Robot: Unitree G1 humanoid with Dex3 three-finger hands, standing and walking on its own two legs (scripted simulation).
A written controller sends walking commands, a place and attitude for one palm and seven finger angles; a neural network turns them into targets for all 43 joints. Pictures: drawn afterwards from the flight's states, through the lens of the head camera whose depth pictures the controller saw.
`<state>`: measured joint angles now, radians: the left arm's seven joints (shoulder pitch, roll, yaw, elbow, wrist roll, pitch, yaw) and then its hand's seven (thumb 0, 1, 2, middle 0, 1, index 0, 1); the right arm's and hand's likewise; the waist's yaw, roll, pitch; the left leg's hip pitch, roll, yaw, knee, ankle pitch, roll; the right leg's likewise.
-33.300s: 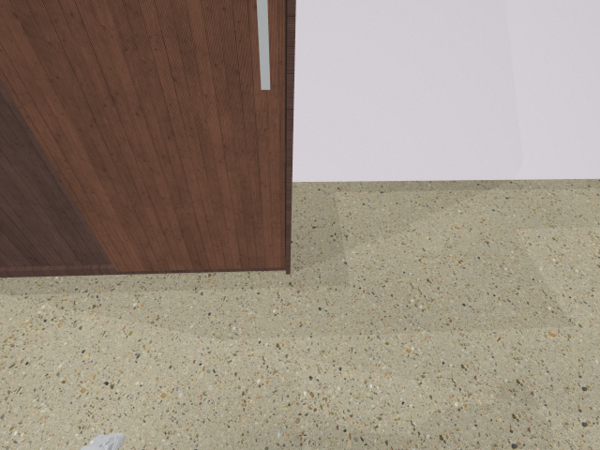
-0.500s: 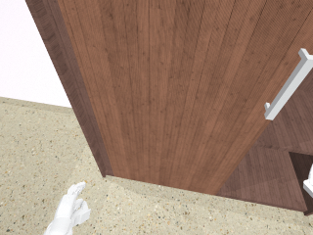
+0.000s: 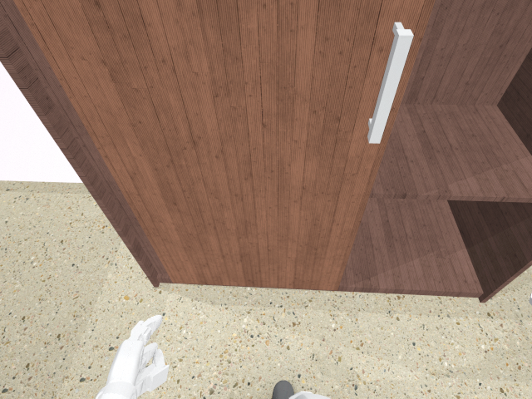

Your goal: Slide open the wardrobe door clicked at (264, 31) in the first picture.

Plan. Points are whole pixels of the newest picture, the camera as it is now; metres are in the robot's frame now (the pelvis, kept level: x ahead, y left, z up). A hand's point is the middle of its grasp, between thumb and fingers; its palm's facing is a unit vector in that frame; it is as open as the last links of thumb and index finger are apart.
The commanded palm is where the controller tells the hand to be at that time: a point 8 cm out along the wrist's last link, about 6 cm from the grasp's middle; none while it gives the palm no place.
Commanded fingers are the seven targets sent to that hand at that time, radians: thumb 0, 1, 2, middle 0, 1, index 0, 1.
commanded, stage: step back with the hand held close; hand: right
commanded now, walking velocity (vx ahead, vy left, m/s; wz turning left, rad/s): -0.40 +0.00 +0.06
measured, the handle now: (385, 87) +0.57 -0.21 +0.17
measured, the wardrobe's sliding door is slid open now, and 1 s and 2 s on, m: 0.55 0.55 0.55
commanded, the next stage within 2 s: stop stepping back and stand still in 0.16 s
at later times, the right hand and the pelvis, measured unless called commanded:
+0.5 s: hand out of the picture +0.04 -0.38 +0.18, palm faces +0.46 +0.83 -0.33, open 7.4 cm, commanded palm +0.01 -0.41 +0.18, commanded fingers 0.00 -0.90 -0.90 0.20 0.30 0.20 0.30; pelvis -0.13 -0.12 -0.05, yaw +1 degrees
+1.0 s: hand out of the picture -0.04 -0.55 +0.17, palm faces +0.45 +0.83 -0.33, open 7.4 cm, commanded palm -0.13 -0.57 +0.18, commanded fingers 0.00 -0.90 -0.90 0.20 0.30 0.20 0.30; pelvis -0.30 -0.29 -0.04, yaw +6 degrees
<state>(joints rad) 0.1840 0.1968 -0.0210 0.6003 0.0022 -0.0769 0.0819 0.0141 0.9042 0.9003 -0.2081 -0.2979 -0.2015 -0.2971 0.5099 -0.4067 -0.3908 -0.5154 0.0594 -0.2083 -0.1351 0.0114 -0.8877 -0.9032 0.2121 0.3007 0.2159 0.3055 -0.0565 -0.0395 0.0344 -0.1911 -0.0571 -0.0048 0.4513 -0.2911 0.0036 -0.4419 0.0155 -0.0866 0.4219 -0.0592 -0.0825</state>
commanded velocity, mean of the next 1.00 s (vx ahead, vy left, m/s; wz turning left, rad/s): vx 0.01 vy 0.23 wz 0.02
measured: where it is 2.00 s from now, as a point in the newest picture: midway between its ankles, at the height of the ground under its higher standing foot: outside the picture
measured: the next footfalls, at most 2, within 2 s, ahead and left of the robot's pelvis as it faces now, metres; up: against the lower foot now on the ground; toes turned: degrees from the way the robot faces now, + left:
left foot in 0.42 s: -0.09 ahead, +0.07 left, +0.00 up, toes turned +3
right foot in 0.54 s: -0.04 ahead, -0.21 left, +0.00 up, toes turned +1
